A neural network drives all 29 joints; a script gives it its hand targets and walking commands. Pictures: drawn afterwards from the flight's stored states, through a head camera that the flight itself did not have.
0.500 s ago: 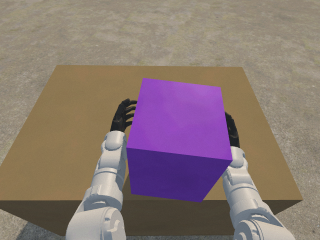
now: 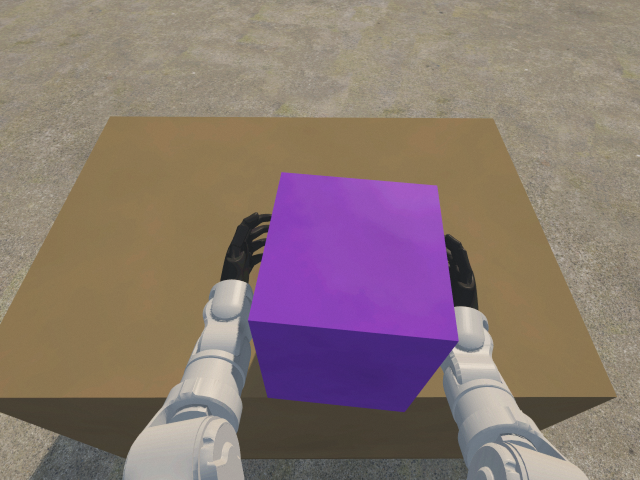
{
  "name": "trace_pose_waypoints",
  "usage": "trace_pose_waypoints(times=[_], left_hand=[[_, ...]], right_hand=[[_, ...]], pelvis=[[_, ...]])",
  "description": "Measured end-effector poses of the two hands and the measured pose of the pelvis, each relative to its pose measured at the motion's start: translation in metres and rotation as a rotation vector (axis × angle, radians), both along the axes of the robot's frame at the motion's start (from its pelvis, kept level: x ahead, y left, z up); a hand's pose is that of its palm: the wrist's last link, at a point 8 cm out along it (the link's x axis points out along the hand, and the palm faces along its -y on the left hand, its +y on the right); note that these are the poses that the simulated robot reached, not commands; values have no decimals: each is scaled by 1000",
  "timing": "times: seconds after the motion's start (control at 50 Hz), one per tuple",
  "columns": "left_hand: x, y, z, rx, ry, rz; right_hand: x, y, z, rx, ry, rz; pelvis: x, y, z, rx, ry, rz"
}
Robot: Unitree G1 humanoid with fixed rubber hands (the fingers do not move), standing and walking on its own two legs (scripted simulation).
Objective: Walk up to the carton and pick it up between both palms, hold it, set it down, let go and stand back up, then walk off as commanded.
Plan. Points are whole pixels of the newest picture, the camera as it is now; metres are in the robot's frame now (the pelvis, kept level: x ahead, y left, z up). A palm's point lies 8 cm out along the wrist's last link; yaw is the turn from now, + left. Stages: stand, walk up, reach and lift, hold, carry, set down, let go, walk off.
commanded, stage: set down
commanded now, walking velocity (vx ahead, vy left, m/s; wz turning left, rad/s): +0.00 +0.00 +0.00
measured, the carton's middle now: (346, 298) +0.36 +0.02 -0.01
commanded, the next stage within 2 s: none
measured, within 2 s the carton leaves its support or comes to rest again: rests again in 0.06 s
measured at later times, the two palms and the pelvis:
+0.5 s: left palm (235, 280) +0.37 +0.17 +0.01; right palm (454, 300) +0.37 -0.12 +0.01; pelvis -0.01 +0.00 +0.00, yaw +0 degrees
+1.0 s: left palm (235, 281) +0.37 +0.17 +0.01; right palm (454, 301) +0.36 -0.12 +0.01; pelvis -0.01 +0.00 +0.00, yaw +0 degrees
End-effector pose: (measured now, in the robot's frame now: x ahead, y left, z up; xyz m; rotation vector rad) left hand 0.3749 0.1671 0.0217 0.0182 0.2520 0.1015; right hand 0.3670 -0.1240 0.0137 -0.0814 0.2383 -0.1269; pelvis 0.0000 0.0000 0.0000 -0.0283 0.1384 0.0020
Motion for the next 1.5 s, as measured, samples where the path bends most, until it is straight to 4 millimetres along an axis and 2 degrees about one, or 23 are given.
trace_pose_waypoints(times=[0.26, 1.5], left_hand=[[-5, 5, -9, 9, -3, 15], [-5, 6, -16, 21, -9, 11]], right_hand=[[0, 5, -6, 3, -2, 14], [-3, 4, -10, 9, -4, 18]], pelvis=[[-2, -1, -1, -1, 26, 0], [-13, 6, -4, 5, 31, -19]])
